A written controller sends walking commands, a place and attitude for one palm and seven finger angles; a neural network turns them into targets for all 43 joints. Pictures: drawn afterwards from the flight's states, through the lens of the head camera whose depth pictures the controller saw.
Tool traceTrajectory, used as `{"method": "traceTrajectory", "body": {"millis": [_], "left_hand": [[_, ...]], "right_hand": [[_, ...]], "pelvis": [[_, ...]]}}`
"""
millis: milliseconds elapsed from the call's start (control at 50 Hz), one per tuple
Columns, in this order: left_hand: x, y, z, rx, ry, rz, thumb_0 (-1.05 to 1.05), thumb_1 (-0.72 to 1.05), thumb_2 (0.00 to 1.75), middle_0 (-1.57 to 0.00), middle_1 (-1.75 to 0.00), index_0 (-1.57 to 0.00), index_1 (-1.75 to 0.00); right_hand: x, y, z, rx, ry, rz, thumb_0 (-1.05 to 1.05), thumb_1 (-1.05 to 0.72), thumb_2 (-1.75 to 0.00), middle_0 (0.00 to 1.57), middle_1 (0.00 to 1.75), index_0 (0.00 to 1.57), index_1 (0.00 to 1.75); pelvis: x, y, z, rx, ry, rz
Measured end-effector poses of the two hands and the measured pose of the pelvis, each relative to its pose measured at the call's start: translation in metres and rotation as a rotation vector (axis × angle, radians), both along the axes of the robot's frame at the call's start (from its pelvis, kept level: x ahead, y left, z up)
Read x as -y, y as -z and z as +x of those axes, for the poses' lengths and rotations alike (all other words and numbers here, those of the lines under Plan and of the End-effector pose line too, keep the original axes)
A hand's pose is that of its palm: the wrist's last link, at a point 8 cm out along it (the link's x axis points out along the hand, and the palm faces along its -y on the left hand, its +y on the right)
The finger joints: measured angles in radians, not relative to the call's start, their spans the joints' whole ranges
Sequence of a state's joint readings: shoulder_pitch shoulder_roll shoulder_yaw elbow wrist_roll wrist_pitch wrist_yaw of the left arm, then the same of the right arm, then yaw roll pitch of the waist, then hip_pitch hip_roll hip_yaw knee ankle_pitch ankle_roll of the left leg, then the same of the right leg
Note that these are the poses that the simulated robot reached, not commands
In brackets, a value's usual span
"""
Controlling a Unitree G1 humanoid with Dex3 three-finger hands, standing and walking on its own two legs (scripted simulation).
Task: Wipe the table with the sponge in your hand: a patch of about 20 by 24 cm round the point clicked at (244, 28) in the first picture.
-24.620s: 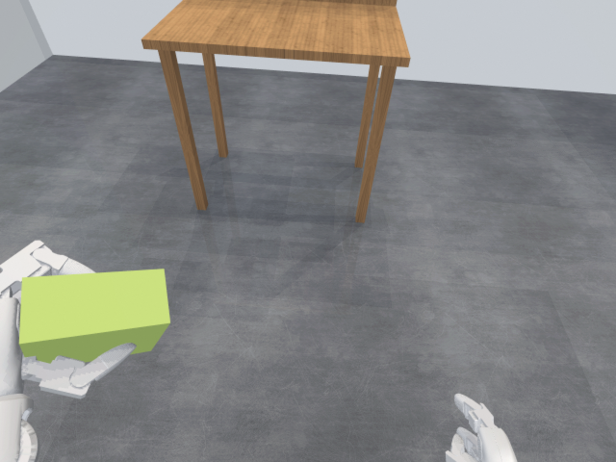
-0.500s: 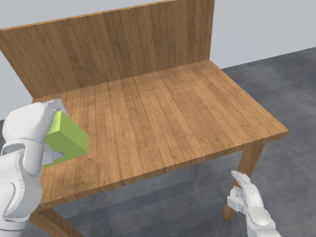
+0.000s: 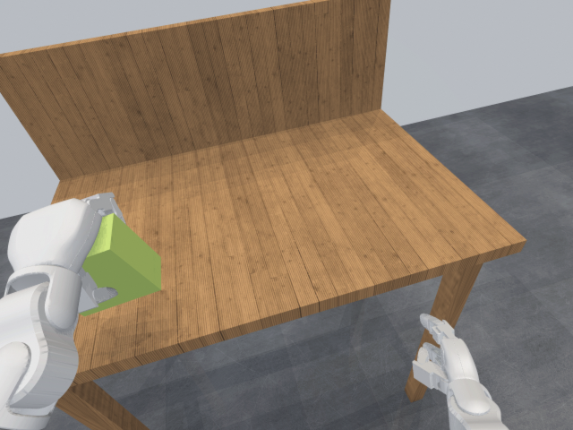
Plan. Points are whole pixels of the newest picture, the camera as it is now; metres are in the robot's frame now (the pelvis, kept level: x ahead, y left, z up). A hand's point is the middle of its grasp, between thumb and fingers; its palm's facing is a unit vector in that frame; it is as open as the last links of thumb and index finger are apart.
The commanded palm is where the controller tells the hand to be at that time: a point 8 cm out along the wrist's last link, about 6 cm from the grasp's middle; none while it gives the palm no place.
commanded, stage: move the sponge above the wiping area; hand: left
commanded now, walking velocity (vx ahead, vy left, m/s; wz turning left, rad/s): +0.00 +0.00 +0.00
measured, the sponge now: (106, 274) +0.24 +0.29 +0.14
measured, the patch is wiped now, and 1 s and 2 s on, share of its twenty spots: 0.00 0.00 0.00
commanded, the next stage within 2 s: none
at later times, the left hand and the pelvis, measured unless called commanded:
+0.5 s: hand (94, 264) +0.23 +0.30 +0.16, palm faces +0.15 -0.09 -0.99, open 9.7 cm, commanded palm +0.19 +0.29 +0.23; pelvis +0.00 +0.01 +0.00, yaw +0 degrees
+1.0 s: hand (98, 269) +0.24 +0.31 +0.13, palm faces +0.06 -0.08 -0.99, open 9.7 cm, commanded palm +0.21 +0.30 +0.21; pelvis +0.00 +0.01 +0.00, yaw +1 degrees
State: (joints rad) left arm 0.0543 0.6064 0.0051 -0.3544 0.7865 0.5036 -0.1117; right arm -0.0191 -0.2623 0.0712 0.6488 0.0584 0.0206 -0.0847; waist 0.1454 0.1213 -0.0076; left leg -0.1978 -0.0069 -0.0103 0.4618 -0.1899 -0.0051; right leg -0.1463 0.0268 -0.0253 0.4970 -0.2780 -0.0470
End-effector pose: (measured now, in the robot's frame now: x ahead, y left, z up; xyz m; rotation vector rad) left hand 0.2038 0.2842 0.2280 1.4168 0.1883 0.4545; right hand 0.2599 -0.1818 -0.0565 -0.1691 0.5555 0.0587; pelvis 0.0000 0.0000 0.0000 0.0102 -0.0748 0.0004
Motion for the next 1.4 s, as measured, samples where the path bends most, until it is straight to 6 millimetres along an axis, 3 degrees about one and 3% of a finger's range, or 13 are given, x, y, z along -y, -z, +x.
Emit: {"method": "traceTrajectory", "body": {"millis": [260,500,940,1160,1400], "left_hand": [[0.004,0.009,0.011,-0.02,0.028,0.0,0.0,-0.46,1.05,-0.78,-1.36,-0.77,-1.36],[-0.007,0.017,0.005,-0.05,-0.02,-0.01,0.0,-0.46,1.05,-0.78,-1.36,-0.77,-1.36],[-0.022,0.037,0.016,-0.127,-0.034,0.007,0.0,-0.46,1.05,-0.78,-1.36,-0.77,-1.37],[-0.011,0.04,0.024,-0.1,0.028,0.012,0.0,-0.46,1.05,-0.78,-1.36,-0.77,-1.36],[-0.019,0.05,0.025,-0.146,-0.027,-0.003,0.0,-0.46,1.05,-0.78,-1.36,-0.77,-1.37]], "right_hand": [[-0.009,-0.002,0.001,0.003,-0.013,0.006,0.01,-0.9,-0.9,0.2,0.3,0.2,0.29],[-0.006,0.001,-0.002,-0.017,-0.008,-0.004,0.01,-0.9,-0.9,0.2,0.3,0.2,0.29],[0.001,0.007,-0.01,-0.044,0.015,-0.025,0.01,-0.9,-0.9,0.2,0.3,0.2,0.29],[-0.003,0.01,-0.011,-0.057,0.014,-0.02,0.01,-0.9,-0.9,0.2,0.3,0.2,0.29],[-0.004,0.008,-0.004,-0.057,0.011,-0.012,0.01,-0.9,-0.9,0.2,0.3,0.2,0.29]], "pelvis": [[-0.004,-0.001,0.0,-0.003,-0.001,-0.002],[-0.006,-0.001,0.001,-0.004,-0.006,-0.004],[-0.007,-0.001,0.002,-0.009,-0.007,-0.009],[-0.01,-0.002,0.006,-0.013,-0.007,-0.009],[-0.01,-0.002,0.009,-0.021,-0.009,-0.009]]}}
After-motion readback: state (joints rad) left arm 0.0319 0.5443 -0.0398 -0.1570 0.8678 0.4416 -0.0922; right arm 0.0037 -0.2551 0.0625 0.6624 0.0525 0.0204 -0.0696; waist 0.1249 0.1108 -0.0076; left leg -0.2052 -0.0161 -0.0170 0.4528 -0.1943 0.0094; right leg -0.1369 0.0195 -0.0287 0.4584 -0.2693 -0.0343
